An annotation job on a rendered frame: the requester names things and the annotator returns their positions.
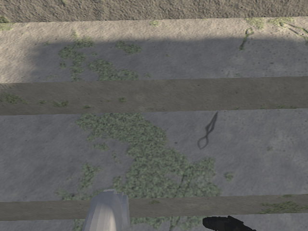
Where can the robot left thigh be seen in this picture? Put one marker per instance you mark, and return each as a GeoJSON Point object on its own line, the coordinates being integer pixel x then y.
{"type": "Point", "coordinates": [108, 211]}

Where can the right robot hand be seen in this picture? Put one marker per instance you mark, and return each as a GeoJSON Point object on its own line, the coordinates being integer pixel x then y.
{"type": "Point", "coordinates": [225, 224]}

